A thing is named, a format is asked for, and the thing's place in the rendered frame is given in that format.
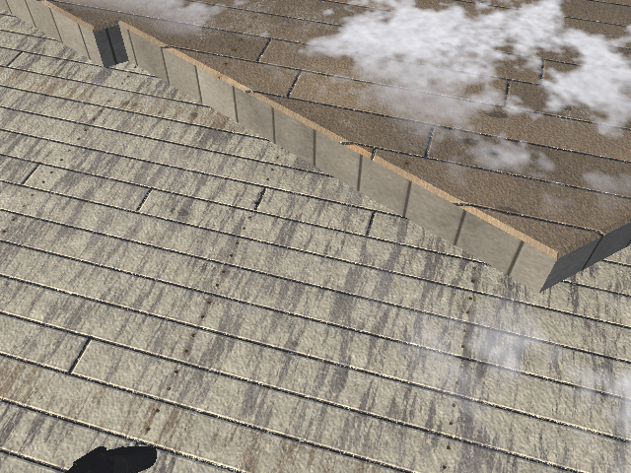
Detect left robot hand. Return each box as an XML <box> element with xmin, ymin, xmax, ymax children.
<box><xmin>65</xmin><ymin>446</ymin><xmax>157</xmax><ymax>473</ymax></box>

